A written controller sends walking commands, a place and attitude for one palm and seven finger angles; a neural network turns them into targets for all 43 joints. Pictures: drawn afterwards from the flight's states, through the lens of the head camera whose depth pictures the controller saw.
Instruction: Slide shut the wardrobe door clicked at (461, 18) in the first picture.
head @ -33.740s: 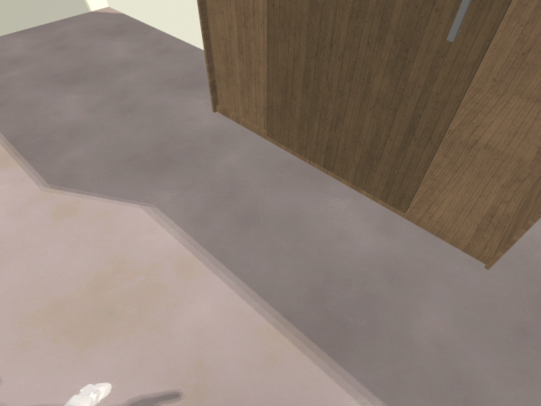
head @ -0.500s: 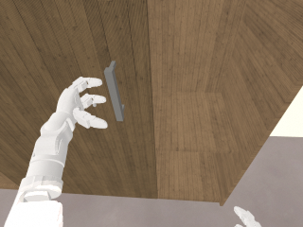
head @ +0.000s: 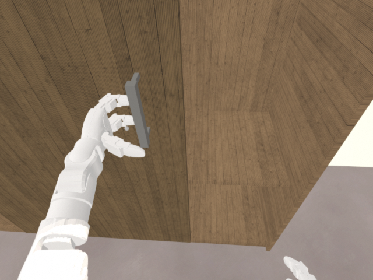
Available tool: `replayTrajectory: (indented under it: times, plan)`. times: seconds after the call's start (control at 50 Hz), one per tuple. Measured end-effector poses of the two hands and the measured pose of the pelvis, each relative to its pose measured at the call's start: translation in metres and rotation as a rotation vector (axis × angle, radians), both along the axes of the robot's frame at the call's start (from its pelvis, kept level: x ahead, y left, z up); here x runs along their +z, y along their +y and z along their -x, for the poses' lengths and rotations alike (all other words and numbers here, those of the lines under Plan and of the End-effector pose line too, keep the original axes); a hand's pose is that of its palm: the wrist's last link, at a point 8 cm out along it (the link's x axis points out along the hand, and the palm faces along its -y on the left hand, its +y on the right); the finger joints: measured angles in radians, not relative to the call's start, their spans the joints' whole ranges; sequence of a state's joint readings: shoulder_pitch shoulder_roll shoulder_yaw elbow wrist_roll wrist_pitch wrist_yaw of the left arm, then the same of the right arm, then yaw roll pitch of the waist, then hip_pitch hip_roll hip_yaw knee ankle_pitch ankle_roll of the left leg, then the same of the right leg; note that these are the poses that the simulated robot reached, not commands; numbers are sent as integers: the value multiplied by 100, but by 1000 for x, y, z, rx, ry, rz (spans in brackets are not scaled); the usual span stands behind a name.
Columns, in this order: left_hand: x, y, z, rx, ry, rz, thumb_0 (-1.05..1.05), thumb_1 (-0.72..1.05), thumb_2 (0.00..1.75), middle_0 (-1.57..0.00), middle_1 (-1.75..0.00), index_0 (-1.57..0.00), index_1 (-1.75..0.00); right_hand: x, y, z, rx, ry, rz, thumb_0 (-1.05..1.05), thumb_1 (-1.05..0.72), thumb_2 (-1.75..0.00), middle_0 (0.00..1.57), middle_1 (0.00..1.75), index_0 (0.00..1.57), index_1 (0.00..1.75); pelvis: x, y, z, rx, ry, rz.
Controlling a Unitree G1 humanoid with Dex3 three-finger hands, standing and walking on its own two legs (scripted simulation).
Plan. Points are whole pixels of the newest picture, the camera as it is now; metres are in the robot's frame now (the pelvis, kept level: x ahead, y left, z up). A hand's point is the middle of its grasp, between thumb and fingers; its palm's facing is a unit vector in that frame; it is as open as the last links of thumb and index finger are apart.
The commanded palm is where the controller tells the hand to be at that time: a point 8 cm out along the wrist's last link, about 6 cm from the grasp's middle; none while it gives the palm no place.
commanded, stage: slide the fingers in behind the handle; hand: left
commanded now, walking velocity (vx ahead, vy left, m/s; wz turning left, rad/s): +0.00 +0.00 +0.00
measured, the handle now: (140, 112) +0.44 +0.12 +0.16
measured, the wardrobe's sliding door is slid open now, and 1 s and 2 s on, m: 0.39 0.39 0.39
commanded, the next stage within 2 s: move the hooked fingers beside the handle in 0.46 s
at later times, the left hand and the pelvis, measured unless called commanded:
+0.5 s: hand (132, 130) +0.37 +0.13 +0.16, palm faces -0.03 -1.00 -0.03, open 14.2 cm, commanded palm +0.36 +0.18 +0.16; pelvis +0.00 +0.00 +0.00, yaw -1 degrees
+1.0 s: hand (127, 126) +0.37 +0.14 +0.17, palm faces -0.02 -1.00 -0.04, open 14.1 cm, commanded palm +0.36 +0.19 +0.16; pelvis +0.01 +0.00 +0.00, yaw -1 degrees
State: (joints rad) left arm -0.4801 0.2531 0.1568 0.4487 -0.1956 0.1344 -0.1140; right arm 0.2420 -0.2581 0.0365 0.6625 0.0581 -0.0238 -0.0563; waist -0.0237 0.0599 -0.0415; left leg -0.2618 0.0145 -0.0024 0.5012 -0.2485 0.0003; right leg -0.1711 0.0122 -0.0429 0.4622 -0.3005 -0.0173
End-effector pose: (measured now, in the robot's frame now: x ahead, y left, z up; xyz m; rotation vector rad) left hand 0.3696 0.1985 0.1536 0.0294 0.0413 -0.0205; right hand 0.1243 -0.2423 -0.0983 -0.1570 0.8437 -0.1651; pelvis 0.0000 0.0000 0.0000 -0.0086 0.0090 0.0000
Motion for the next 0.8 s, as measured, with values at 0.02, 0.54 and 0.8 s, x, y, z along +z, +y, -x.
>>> replayTrajectory:
  times: [0.02,0.54,0.8]
  plan:
    - [-3,-2,2,-3,-5,-3,-1,-50,30,-35,-122,-32,-122,1,-1,1,-2,-2,3,1,-90,-89,20,30,21,30,0,0,0,-1,-1,0]
    - [9,-16,14,-9,-103,7,-1,-51,30,-30,-120,-26,-117,10,2,-17,16,-66,-5,1,-91,-89,20,30,20,30,1,-4,-5,-11,-27,-4]
    - [9,-18,8,-13,-46,5,-1,-50,30,-30,-120,-30,-120,10,3,-23,17,-60,-8,1,-90,-89,20,30,21,30,1,-2,-5,-9,-21,-4]
